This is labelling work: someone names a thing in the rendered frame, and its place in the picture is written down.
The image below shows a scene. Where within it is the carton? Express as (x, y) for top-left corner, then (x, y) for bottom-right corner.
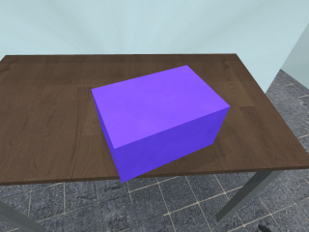
(91, 65), (230, 183)

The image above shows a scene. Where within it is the table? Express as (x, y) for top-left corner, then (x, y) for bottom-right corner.
(0, 53), (309, 232)

